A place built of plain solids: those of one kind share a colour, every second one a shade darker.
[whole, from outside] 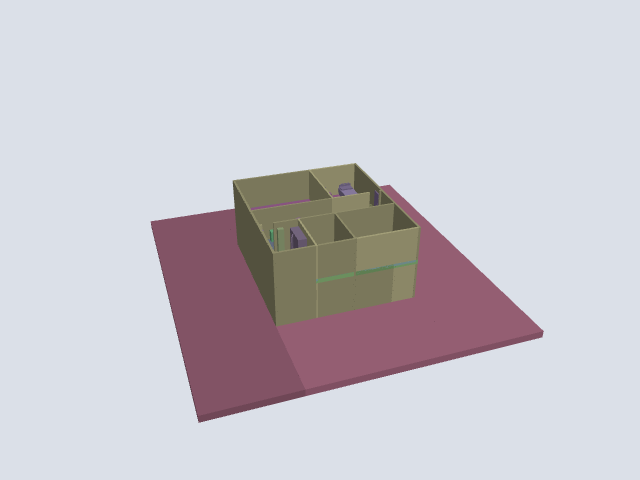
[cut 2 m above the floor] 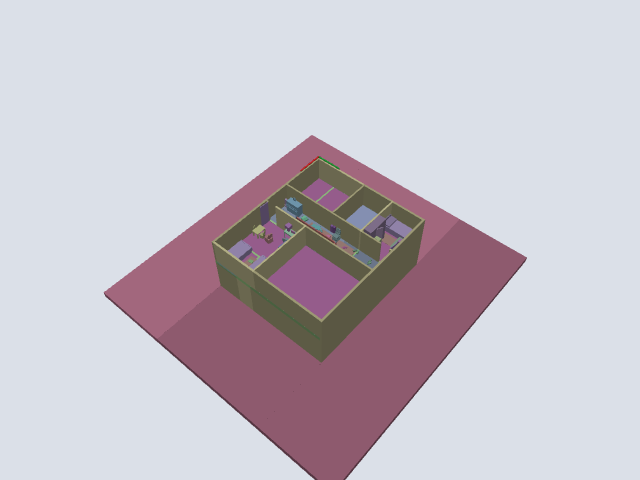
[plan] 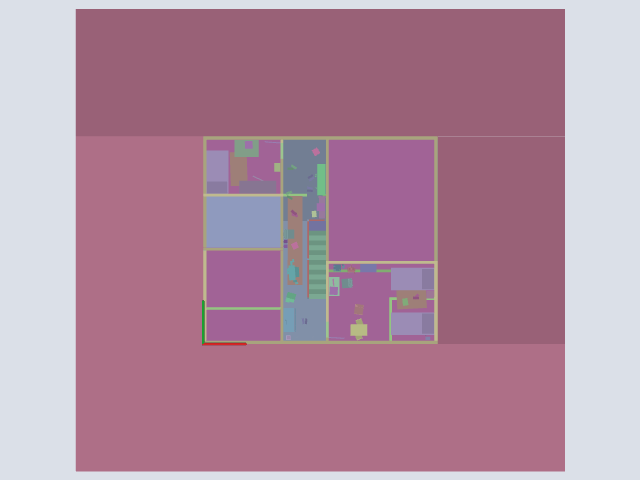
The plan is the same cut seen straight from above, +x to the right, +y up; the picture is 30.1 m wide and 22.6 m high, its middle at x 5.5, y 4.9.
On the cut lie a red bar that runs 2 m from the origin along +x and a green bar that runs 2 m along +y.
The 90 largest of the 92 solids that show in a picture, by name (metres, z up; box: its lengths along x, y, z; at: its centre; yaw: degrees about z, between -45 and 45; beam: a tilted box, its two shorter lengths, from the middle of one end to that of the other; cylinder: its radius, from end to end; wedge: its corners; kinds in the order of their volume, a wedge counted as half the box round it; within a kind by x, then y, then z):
{
 "under_1": {"box": [6.0, 9.78, 0.5], "at": [-3.0, 4.89, -0.33]},
 "under_2": {"box": [23.04, 6.0, 0.5], "at": [5.52, -3.0, -0.33]},
 "under_3": {"box": [23.04, 6.0, 0.5], "at": [5.52, 12.78, -0.33]},
 "under_4": {"box": [6.0, 9.78, 0.5], "at": [14.04, 4.89, -0.33]},
 "under_foot_1": {"box": [11.04, 9.78, 0.5], "at": [5.52, 4.89, -0.41]},
 "wall_1": {"box": [0.16, 1.45, 2.93], "at": [0.08, 0.89, 1.17]},
 "wall_2": {"box": [0.16, 4.24, 2.41], "at": [0.08, 2.28, 4.14]},
 "wall_3": {"box": [0.16, 2.66, 2.93], "at": [0.08, 3.07, 1.17]},
 "wall_4": {"box": [0.16, 2.42, 5.64], "at": [0.08, 5.74, 2.52]},
 "wall_5": {"box": [0.16, 2.54, 5.64], "at": [0.08, 8.35, 2.52]},
 "wall_6": {"box": [3.77, 0.13, 2.93], "at": [1.89, 1.68, 1.17]},
 "wall_7": {"box": [3.77, 0.13, 5.64], "at": [1.89, 4.46, 2.52]},
 "wall_8": {"box": [3.77, 0.13, 2.41], "at": [1.89, 7.01, 4.14]},
 "wall_9": {"box": [4.89, 0.13, 2.93], "at": [2.44, 7.01, 1.17]},
 "wall_10": {"box": [0.13, 4.24, 2.41], "at": [3.71, 2.28, 4.14]},
 "wall_11": {"box": [0.13, 2.42, 5.64], "at": [3.71, 5.74, 2.52]},
 "wall_12": {"box": [0.13, 1.65, 2.41], "at": [3.71, 7.91, 4.14]},
 "wall_13": {"box": [11.04, 0.16, 5.64], "at": [5.52, 0.08, 2.52]},
 "wall_14": {"box": [11.04, 0.16, 5.64], "at": [5.52, 9.7, 2.52]},
 "wall_15": {"box": [0.13, 2.73, 2.41], "at": [5.84, 2.42, 4.14]},
 "wall_16": {"box": [0.13, 5.71, 2.41], "at": [5.84, 6.76, 4.14]},
 "wall_17": {"box": [5.26, 0.13, 2.41], "at": [8.41, 3.85, 4.14]},
 "wall_18": {"box": [0.16, 1.91, 2.93], "at": [10.96, 1.11, 1.17]},
 "wall_19": {"box": [0.16, 3.62, 2.41], "at": [10.96, 1.97, 4.14]},
 "wall_20": {"box": [0.16, 1.18, 2.93], "at": [10.96, 2.79, 1.17]},
 "wall_21": {"box": [0.16, 6.11, 2.93], "at": [10.96, 6.57, 1.17]},
 "wall_22": {"box": [0.16, 5.71, 2.41], "at": [10.96, 6.76, 4.14]},
 "stair_1": {"box": [0.8, 0.23, 3.04], "at": [5.38, 2.24, 1.22]},
 "stair_2": {"box": [0.8, 0.46, 2.84], "at": [5.38, 2.36, 1.12]},
 "stair_3": {"box": [0.8, 0.69, 2.64], "at": [5.38, 2.47, 1.02]},
 "stair_4": {"box": [0.8, 0.92, 2.45], "at": [5.38, 2.58, 0.92]},
 "stair_5": {"box": [0.8, 1.15, 2.25], "at": [5.38, 2.7, 0.83]},
 "stair_6": {"box": [0.8, 1.38, 2.06], "at": [5.38, 2.81, 0.73]},
 "stair_7": {"box": [0.8, 1.61, 1.86], "at": [5.38, 2.93, 0.63]},
 "stair_8": {"box": [0.8, 1.84, 1.67], "at": [5.38, 3.04, 0.53]},
 "stair_9": {"box": [0.8, 2.07, 1.47], "at": [5.38, 3.16, 0.44]},
 "stair_10": {"box": [0.8, 2.3, 1.28], "at": [5.38, 3.27, 0.34]},
 "stair_11": {"box": [0.8, 2.53, 1.08], "at": [5.38, 3.39, 0.24]},
 "stair_12": {"box": [0.8, 2.76, 0.89], "at": [5.38, 3.5, 0.14]},
 "stair_13": {"box": [0.8, 2.98, 0.69], "at": [5.38, 3.62, 0.05]},
 "stair_14": {"box": [0.8, 3.21, 0.5], "at": [5.38, 3.73, -0.05]},
 "upper_floor_room_1": {"box": [3.48, 4.24, 0.16], "at": [1.9, 2.28, 2.85]},
 "upper_floor_room_2": {"box": [3.48, 2.54, 0.16], "at": [1.9, 8.35, 2.85]},
 "upper_floor_room_3": {"box": [4.97, 3.62, 0.16], "at": [8.39, 1.97, 2.85]},
 "upper_floor_room_4": {"box": [4.97, 5.71, 0.16], "at": [8.39, 6.76, 2.85]},
 "child_bed_1": {"box": [0.96, 0.55, 0.2], "at": [0.66, 7.38, 3.51]},
 "child_bed_2": {"box": [1.06, 2.06, 0.4], "at": [0.66, 8.09, 3.31]},
 "child_bed_3": {"box": [2.06, 1.06, 0.4], "at": [9.87, 0.96, 3.31]},
 "child_bed_4": {"box": [2.06, 1.06, 0.4], "at": [9.87, 3.06, 3.31]},
 "child_bed_5": {"box": [0.55, 0.96, 0.2], "at": [10.57, 0.96, 3.51]},
 "child_bed_6": {"box": [0.55, 0.96, 0.2], "at": [10.57, 3.06, 3.51]},
 "upper_floor_landing_1": {"box": [1.21, 3.67, 0.16], "at": [4.38, 3.96, 2.85]},
 "upper_floor_landing_2": {"box": [2.01, 1.97, 0.16], "at": [4.78, 1.14, 2.85]},
 "upper_floor_landing_3": {"box": [2.01, 3.83, 0.16], "at": [4.78, 7.71, 2.85]},
 "wardrobe_1": {"box": [1.75, 0.6, 2.0], "at": [2.57, 7.39, 3.93]},
 "wardrobe_2": {"box": [0.55, 0.06, 1.76], "at": [2.6, 7.79, 3.92], "yaw": -25.4},
 "floor_corridor_1": {"box": [2.01, 1.61, 0.58], "at": [4.78, 6.14, -0.29]},
 "wall_band_1": {"box": [0.16, 2.66, 0.31], "at": [0.08, 3.07, 2.78]},
 "wall_band_2": {"box": [0.16, 2.42, 0.31], "at": [0.08, 5.74, 2.78]},
 "wall_band_3": {"box": [3.77, 0.13, 0.31], "at": [1.89, 1.68, 2.78]},
 "wall_band_4": {"box": [4.89, 0.13, 0.31], "at": [2.44, 7.01, 2.78]},
 "wall_band_5": {"box": [0.13, 2.42, 0.31], "at": [3.71, 5.74, 2.78]},
 "wall_band_6": {"box": [5.26, 0.13, 0.31], "at": [8.41, 3.44, 2.78]},
 "wall_band_7": {"box": [0.13, 1.91, 0.31], "at": [8.82, 1.11, 2.78]},
 "wall_band_8": {"box": [2.28, 0.13, 0.31], "at": [9.9, 2.13, 2.78]},
 "wall_band_9": {"box": [0.16, 6.11, 0.31], "at": [10.96, 6.57, 2.78]},
 "upper_floor_wash_1": {"box": [3.48, 2.42, 0.16], "at": [1.9, 5.74, 2.85]},
 "chest_drawers_1": {"box": [0.5, 1.14, 1.0], "at": [4.03, 1.13, 3.43]},
 "rug_1": {"box": [0.8, 1.6, 0.08], "at": [1.67, 8.25, 2.9], "yaw": 1.8},
 "rug_2": {"box": [0.7, 4.2, 0.08], "at": [4.33, 4.88, 2.9], "yaw": -0.1},
 "rug_3": {"box": [1.4, 0.9, 0.08], "at": [9.81, 2.11, 2.9], "yaw": 2.9},
 "cube_shelf_1": {"box": [0.39, 1.46, 0.76], "at": [5.57, 7.74, 3.31]},
 "flat_shelf_1": {"box": [0.76, 0.39, 1.46], "at": [7.78, 3.58, 3.66]},
 "stair_guard_1": {"box": [0.08, 3.66, 0.95], "at": [4.94, 3.96, 3.41]},
 "billy_1": {"box": [0.28, 0.42, 2.02], "at": [3.49, 8.32, 3.94]},
 "wall_foot_1": {"box": [0.16, 4.24, 0.17], "at": [0.08, 2.28, 2.86]},
 "table_lamp_1": {"box": [0.36, 0.37, 0.26], "at": [2.15, 9.38, 4.14], "yaw": 2.1},
 "table_lamp_2": {"box": [0.37, 0.37, 0.26], "at": [5.54, 6.45, 4.17]},
 "table_lamp_3": {"box": [0.39, 0.38, 0.26], "at": [6.15, 2.51, 4.14], "yaw": -3.4},
 "leaf_room_door_1": {"box": [0.74, 0.05, 2.1], "at": [6.28, 0.29, 3.98], "yaw": -3.0},
 "small_desk_1": {"box": [0.5, 0.9, 0.13], "at": [6.17, 2.71, 3.62]},
 "console_1": {"box": [0.3, 1.05, 0.13], "at": [5.59, 6.43, 3.65]},
 "crate_1": {"box": [0.35, 0.35, 0.33], "at": [10.69, 2.32, 3.1]},
 "kitchen_table_1": {"box": [1.15, 0.8, 0.028], "at": [2.04, 9.21, 3.67]},
 "sweater_floor_1": {"box": [0.3, 0.7, 0.08], "at": [4.18, 3.35, 2.99], "yaw": 3.8},
 "chair_spindle_1": {"box": [0.43, 0.44, 0.04], "at": [4.08, 5.18, 3.36]},
 "chair_spindle_2": {"box": [0.43, 0.44, 0.04], "at": [6.74, 2.86, 3.36], "yaw": 4.7},
 "desk_child_1": {"box": [0.8, 0.55, 0.031], "at": [7.33, 0.66, 3.44]},
 "shoes_1": {"box": [0.3, 0.32, 0.12], "at": [5.31, 9.05, 2.99], "yaw": 30.9},
 "sill_room_door_1": {"box": [0.13, 0.74, 0.08], "at": [5.84, 0.68, 2.91]}
}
